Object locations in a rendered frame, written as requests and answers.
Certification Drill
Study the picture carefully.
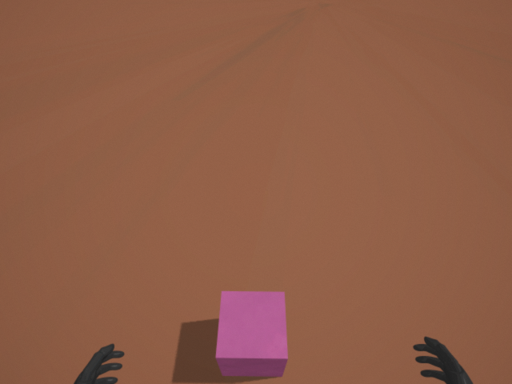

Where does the carton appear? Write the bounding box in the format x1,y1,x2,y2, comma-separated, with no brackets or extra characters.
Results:
216,291,288,377

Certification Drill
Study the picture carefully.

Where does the left robot hand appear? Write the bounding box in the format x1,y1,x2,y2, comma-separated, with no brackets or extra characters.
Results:
74,344,124,384

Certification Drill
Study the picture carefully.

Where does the right robot hand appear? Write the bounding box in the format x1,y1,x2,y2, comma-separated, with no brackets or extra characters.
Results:
413,337,473,384

